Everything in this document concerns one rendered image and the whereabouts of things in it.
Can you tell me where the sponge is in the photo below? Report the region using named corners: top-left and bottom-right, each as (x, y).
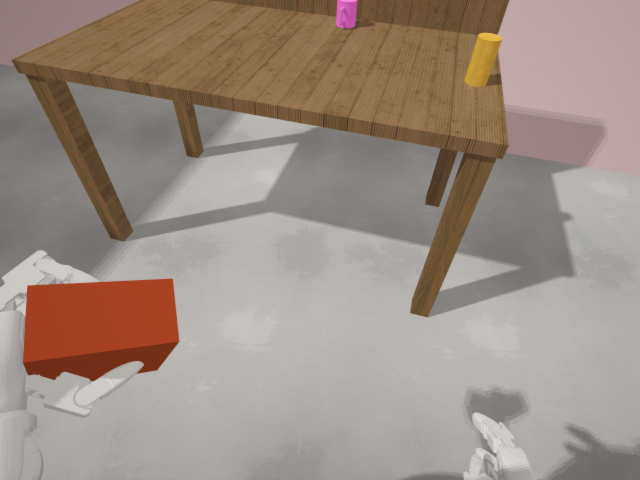
top-left (23, 279), bottom-right (179, 381)

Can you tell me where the table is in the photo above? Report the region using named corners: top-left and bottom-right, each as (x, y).
top-left (12, 0), bottom-right (509, 318)

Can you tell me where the right robot hand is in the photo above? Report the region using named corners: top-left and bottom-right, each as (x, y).
top-left (463, 412), bottom-right (537, 480)

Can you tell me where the robot left forearm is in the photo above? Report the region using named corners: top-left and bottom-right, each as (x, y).
top-left (0, 410), bottom-right (44, 480)

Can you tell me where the left robot hand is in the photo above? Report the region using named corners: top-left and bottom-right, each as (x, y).
top-left (0, 250), bottom-right (144, 418)

